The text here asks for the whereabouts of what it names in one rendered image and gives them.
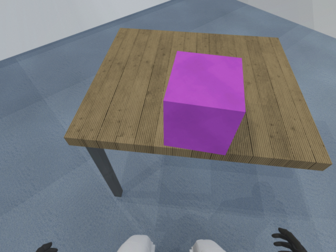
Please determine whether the carton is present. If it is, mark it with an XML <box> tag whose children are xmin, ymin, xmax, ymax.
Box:
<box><xmin>163</xmin><ymin>51</ymin><xmax>246</xmax><ymax>155</ymax></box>

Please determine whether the right robot thigh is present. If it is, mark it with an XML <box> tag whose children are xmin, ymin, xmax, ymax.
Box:
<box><xmin>189</xmin><ymin>239</ymin><xmax>226</xmax><ymax>252</ymax></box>

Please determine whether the left robot thigh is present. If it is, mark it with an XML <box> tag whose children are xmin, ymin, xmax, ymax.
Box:
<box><xmin>117</xmin><ymin>235</ymin><xmax>155</xmax><ymax>252</ymax></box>

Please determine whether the robot thigh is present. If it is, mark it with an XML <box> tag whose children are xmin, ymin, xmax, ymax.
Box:
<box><xmin>189</xmin><ymin>239</ymin><xmax>226</xmax><ymax>252</ymax></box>
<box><xmin>117</xmin><ymin>235</ymin><xmax>155</xmax><ymax>252</ymax></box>

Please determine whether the robot right hand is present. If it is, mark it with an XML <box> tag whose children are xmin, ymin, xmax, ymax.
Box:
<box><xmin>272</xmin><ymin>228</ymin><xmax>307</xmax><ymax>252</ymax></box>

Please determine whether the table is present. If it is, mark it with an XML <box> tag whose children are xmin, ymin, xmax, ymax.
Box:
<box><xmin>64</xmin><ymin>28</ymin><xmax>332</xmax><ymax>197</ymax></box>

